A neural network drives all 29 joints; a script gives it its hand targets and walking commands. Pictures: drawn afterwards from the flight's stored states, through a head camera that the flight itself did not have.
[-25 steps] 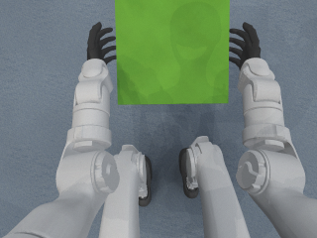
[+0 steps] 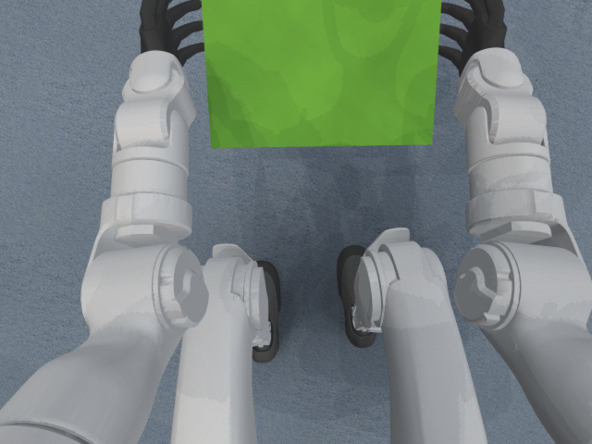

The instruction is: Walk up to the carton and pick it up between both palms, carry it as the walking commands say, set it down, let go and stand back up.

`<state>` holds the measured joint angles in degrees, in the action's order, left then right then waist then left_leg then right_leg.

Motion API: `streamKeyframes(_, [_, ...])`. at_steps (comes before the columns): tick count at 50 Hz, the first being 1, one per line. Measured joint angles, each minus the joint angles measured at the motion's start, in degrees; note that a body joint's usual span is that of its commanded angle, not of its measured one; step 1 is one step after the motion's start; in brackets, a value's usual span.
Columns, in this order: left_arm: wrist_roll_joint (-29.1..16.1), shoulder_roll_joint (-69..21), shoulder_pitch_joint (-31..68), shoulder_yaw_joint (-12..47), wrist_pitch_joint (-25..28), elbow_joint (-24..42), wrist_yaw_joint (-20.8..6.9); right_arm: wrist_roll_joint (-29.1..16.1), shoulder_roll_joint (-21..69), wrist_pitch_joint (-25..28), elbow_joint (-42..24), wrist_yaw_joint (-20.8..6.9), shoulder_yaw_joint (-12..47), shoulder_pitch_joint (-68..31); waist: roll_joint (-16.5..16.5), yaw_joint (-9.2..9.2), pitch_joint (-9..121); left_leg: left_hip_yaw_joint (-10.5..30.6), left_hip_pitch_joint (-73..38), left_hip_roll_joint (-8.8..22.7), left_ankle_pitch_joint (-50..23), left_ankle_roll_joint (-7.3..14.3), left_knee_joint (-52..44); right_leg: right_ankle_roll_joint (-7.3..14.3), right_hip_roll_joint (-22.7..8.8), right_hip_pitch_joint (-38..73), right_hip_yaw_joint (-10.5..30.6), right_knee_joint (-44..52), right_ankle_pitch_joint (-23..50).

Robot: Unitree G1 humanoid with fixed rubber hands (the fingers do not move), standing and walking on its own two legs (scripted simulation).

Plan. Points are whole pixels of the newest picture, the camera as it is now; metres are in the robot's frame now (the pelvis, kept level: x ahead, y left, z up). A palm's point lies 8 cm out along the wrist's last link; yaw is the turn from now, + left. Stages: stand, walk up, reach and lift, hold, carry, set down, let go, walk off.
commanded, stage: set down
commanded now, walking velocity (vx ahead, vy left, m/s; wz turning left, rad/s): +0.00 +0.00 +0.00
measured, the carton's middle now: (316, 41) +0.57 -0.04 -0.20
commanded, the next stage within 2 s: none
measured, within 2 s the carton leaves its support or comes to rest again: rests again in 1.12 s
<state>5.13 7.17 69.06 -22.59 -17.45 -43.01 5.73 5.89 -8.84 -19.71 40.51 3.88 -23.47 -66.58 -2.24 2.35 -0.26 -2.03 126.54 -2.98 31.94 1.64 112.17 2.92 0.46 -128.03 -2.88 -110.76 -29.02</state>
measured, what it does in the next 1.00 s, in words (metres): lowers itself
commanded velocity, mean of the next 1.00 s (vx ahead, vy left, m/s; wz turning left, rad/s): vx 0.00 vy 0.00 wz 0.00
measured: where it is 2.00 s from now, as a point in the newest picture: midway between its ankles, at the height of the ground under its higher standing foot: (311, 320)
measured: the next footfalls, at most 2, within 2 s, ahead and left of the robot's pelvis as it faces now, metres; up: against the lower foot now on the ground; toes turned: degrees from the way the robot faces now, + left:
none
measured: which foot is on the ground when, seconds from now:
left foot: down 0.00-1.00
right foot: down 0.00-1.00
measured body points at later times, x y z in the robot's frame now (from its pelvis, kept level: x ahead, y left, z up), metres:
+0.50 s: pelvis +0.00 +0.00 -0.05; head +0.36 -0.02 +0.21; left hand +0.57 +0.13 -0.21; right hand +0.54 -0.22 -0.22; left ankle +0.10 +0.10 -0.40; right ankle +0.11 -0.10 -0.40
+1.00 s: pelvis +0.00 +0.00 -0.08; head +0.36 -0.02 +0.17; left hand +0.57 +0.13 -0.25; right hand +0.54 -0.22 -0.25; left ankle +0.10 +0.10 -0.40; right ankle +0.11 -0.10 -0.40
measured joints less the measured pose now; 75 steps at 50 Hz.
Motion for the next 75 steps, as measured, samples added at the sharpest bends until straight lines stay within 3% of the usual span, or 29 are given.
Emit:
streamKeyframes(27, [-7.48, 6.32, 10.51, 6.89, 4.37, -9.47, 2.65, -8.56, -8.26, 4.89, 10.69, 1.20, 8.23, -10.80, -0.10, 0.45, -15.52, -1.16, 3.15, 0.12, 2.88, 0.64, 12.31, 0.07, -0.53, -3.31, -0.16, -12.28, -2.66])
streamKeyframes(41, [-12.16, 9.84, 14.64, 12.55, 5.27, -13.57, 3.22, -15.46, -11.70, 6.74, 16.09, 2.62, 14.73, -15.65, 0.53, 0.51, -22.87, -0.93, 2.35, 0.04, 3.99, 0.29, 17.41, 0.81, -0.94, -2.52, -0.99, -17.26, -3.62])
streamKeyframes(50, [-11.96, 10.38, 16.14, 12.73, 5.73, -16.56, 1.90, -14.94, -12.22, 7.79, 19.62, 1.64, 14.64, -17.40, 0.19, 0.80, -23.29, -1.24, 1.86, 0.04, 3.68, 0.57, 17.79, 0.47, -0.82, -2.00, -0.66, -17.65, -3.36])
streamKeyframes(75, [-11.57, 11.20, 18.52, 12.14, 6.40, -18.58, -0.77, -14.73, -13.63, 8.99, 21.80, -2.31, 12.68, -19.14, 0.45, 0.93, -27.68, -1.24, 1.15, -0.45, 3.89, 0.80, 19.87, 0.47, -1.36, -0.78, -0.90, -19.65, -4.04])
